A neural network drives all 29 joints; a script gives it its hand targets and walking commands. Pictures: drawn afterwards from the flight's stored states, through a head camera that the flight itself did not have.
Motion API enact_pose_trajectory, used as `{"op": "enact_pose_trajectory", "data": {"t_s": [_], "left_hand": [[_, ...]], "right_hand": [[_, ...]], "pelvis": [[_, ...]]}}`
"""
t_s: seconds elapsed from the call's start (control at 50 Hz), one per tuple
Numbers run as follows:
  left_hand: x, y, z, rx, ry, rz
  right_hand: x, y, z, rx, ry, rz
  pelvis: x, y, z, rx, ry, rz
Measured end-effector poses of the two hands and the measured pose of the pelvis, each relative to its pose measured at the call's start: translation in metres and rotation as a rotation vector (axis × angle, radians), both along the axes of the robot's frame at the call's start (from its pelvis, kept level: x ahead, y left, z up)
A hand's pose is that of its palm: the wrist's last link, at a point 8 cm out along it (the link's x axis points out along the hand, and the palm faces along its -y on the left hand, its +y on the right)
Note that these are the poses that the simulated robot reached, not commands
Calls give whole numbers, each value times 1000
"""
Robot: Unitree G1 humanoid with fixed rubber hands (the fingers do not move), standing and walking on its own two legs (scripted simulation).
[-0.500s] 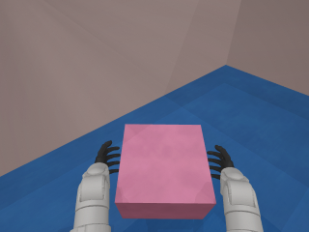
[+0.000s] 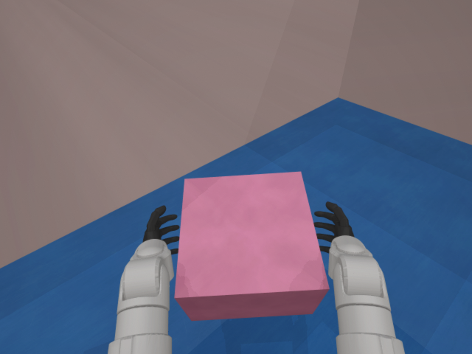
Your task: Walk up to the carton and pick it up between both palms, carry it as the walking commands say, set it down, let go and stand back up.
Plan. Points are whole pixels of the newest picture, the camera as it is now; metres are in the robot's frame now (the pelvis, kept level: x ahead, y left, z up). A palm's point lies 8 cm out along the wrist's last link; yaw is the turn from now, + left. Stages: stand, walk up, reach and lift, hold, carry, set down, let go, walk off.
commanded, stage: carry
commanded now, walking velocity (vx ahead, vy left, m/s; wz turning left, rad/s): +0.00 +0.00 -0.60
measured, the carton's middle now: (247, 244) +0.36 +0.02 -0.01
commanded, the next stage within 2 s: none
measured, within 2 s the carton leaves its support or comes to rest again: neither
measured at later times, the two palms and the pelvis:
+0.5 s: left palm (233, 201) +0.37 +0.04 +0.11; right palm (423, 231) +0.31 -0.27 +0.11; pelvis +0.00 -0.04 -0.01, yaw -11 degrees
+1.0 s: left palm (242, 210) +0.35 +0.02 +0.11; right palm (450, 272) +0.23 -0.27 +0.12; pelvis -0.02 -0.01 +0.00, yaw -27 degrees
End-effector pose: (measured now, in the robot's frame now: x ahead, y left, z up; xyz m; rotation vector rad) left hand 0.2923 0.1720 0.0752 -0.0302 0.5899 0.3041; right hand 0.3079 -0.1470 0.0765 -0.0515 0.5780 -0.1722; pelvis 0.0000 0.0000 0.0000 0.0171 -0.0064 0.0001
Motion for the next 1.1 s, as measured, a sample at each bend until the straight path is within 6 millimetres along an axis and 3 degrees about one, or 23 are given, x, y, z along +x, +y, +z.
{"op": "enact_pose_trajectory", "data": {"t_s": [0.14,0.22,0.34,0.46,0.58,0.64,0.76,0.88,0.98,1.04,1.1], "left_hand": [[43,-36,34,6,-54,-3],[65,-46,35,-54,-61,-59],[72,-67,33,-65,0,-88],[82,-116,39,-52,-20,-142],[76,-152,20,-27,100,-212],[72,-160,16,-39,109,-221],[72,-166,31,-87,19,-240],[72,-155,30,-81,17,-285],[63,-146,30,-88,65,-297],[59,-161,36,-102,58,-348],[59,-190,45,-96,29,-418]], "right_hand": [[29,-33,34,4,-56,-92],[27,-42,45,14,-65,-199],[8,-59,36,81,-2,-312],[5,-105,35,65,-31,-366],[-14,-138,28,33,84,-411],[-28,-143,24,64,87,-449],[-39,-146,37,107,-28,-514],[-45,-132,50,61,-42,-527],[-70,-118,43,70,19,-553],[-88,-127,45,61,19,-602],[-105,-148,49,52,-9,-658]], "pelvis": [[-3,-4,-2,11,79,-24],[-1,-2,-8,9,114,-67],[7,-12,-7,-21,117,-151],[10,-35,-18,-32,92,-194],[-6,-43,-3,35,92,-236],[-13,-40,-1,37,89,-266],[-21,-25,-2,23,105,-303],[-23,-8,-8,23,129,-349],[-23,-8,-2,-19,93,-449],[-26,-12,0,-40,79,-485],[-33,-19,-1,-53,66,-519]]}}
